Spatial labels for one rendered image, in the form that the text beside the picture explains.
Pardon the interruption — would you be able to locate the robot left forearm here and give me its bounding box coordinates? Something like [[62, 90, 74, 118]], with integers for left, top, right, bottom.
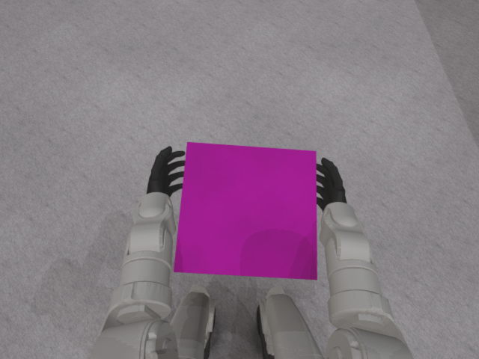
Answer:
[[90, 192, 176, 359]]

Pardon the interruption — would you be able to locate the robot right hand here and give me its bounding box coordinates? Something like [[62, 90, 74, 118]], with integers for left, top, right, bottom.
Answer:
[[317, 158, 347, 211]]

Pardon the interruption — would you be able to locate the carton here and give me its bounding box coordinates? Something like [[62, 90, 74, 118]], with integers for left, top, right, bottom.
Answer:
[[174, 142, 317, 280]]

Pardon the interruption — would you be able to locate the robot right thigh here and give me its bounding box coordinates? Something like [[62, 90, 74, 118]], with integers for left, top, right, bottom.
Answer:
[[259, 294, 325, 359]]

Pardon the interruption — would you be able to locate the robot left hand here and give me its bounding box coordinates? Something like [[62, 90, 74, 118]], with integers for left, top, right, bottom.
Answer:
[[147, 146, 185, 197]]

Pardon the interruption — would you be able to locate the robot left upper arm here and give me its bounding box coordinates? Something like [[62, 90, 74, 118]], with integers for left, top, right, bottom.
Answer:
[[91, 318, 179, 359]]

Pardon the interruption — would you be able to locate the robot right shin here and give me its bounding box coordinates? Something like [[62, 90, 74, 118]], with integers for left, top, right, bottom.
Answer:
[[264, 287, 293, 355]]

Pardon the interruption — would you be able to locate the robot right forearm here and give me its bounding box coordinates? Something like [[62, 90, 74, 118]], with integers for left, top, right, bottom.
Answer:
[[320, 202, 414, 359]]

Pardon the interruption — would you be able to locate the robot right upper arm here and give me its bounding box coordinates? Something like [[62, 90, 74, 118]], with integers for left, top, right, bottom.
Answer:
[[325, 326, 413, 359]]

